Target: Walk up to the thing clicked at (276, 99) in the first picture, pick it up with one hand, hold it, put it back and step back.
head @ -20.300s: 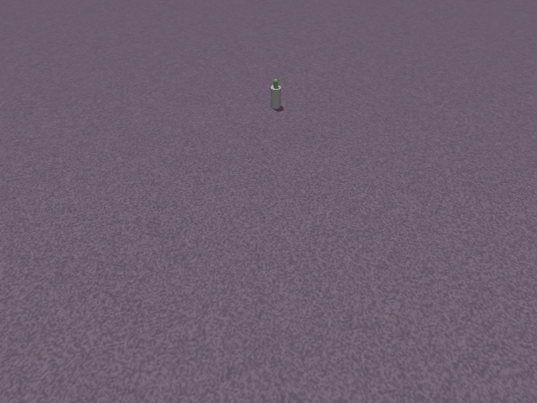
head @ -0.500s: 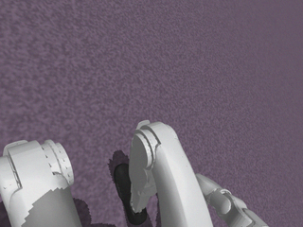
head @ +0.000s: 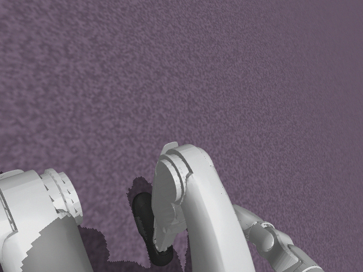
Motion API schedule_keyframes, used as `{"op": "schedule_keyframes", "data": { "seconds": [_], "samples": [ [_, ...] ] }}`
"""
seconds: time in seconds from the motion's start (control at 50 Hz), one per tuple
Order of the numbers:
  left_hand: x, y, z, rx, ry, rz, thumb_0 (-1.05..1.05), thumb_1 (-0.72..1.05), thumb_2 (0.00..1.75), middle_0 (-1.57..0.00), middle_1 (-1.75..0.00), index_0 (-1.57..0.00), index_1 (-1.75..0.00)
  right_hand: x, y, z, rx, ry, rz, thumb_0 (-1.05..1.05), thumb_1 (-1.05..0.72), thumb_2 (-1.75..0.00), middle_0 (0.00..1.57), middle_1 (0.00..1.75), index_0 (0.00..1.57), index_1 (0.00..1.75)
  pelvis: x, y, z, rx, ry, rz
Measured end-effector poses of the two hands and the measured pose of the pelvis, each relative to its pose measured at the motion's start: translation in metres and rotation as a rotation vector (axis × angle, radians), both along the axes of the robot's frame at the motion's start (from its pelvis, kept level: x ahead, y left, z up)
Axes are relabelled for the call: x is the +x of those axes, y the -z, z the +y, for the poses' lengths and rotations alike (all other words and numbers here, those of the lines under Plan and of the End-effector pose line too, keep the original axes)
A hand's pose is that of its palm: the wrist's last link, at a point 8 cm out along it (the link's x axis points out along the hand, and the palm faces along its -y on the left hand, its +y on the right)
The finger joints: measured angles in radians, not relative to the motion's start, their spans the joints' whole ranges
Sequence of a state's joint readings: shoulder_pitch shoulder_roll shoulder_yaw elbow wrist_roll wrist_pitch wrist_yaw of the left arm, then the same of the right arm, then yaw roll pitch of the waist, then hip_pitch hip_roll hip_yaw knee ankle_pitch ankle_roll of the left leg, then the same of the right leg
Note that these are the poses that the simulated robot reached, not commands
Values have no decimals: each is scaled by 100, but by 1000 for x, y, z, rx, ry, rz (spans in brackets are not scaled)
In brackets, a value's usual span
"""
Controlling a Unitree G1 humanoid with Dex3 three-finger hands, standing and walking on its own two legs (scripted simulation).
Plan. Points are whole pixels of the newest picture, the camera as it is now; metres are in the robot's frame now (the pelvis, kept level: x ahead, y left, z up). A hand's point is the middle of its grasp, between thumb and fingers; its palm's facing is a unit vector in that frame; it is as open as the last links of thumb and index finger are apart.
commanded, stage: close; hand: left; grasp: from the side
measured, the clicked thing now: out of the picture +0.43 +0.32 -0.18
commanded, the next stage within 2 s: settle in 0.66 s
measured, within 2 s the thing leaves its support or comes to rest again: leaves its support in 1.18 s
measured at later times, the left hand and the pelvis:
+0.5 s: hand out of the picture +0.41 +0.31 -0.18, palm faces +0.45 -0.89 +0.02, open 11.7 cm; pelvis +0.00 +0.00 +0.00, yaw +0 degrees
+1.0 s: hand out of the picture +0.41 +0.32 -0.18, palm faces +0.44 -0.90 +0.02, open 9.8 cm; pelvis +0.00 +0.00 +0.00, yaw +0 degrees
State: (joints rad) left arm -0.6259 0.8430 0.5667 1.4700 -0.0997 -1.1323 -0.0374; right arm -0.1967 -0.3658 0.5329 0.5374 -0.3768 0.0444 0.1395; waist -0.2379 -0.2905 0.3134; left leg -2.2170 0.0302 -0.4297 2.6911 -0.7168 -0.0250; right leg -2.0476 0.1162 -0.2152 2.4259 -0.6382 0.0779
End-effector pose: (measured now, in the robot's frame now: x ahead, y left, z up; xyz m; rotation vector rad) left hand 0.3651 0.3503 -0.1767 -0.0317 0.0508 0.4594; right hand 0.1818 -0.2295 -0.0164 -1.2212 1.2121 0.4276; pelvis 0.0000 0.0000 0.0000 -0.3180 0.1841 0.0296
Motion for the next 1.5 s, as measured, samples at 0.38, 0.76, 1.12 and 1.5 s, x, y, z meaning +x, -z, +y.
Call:
{"op": "schedule_keyframes", "data": {
  "seconds": [0.38, 0.76, 1.12, 1.5],
  "samples": [
    [2, 0, 1, 6, -2, -5, -1, -10, 35, -33, -31, -34, -30, 1, -3, 0, -11, 2, -1, -1, -88, -89, 21, 30, 21, 30, 0, -1, 1, -7, 4, -2],
    [2, 1, 5, 11, -12, -5, 0, 6, 58, -58, -65, -63, -64, -1, -4, 2, -14, -3, 4, -1, -87, -89, 21, 30, 21, 30, -2, -1, 2, -10, 4, -10],
    [-4, -1, 5, 4, 30, 11, -2, -26, 85, -68, -96, -73, -97, 8, -4, 6, -2, 36, 11, -1, -90, -90, 21, 30, 21, 30, 4, -7, 2, -16, -4, 30],
    [-36, -95, 26, 92, 52, 10, -3, -35, 92, -72, -100, -76, -101, 23, 5, 2, 176, 205, -68, 0, -91, -90, 21, 30, 21, 30, 8, -33, -8, 42, -54, 170]
  ]
}}
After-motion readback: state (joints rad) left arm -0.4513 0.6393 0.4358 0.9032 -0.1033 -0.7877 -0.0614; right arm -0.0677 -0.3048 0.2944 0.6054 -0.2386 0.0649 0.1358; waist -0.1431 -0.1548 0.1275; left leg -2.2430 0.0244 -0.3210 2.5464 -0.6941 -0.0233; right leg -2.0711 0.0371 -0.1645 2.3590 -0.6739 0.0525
